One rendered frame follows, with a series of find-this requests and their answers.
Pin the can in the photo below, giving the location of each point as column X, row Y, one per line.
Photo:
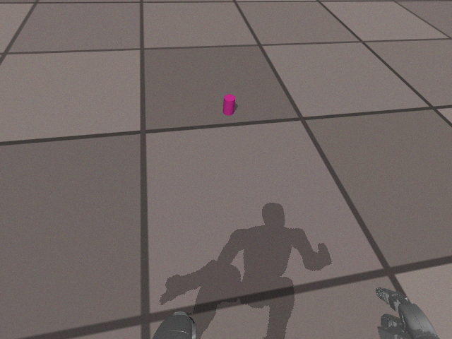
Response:
column 228, row 106

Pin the right robot hand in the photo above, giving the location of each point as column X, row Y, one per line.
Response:
column 412, row 323

